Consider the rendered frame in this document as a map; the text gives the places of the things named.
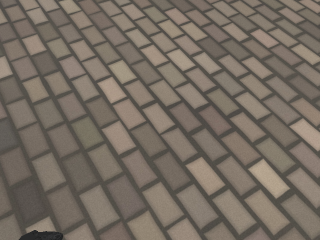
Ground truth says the left robot hand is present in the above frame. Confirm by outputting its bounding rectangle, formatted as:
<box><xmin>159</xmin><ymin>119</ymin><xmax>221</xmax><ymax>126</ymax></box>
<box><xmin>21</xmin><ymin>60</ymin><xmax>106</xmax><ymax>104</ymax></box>
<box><xmin>19</xmin><ymin>230</ymin><xmax>63</xmax><ymax>240</ymax></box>

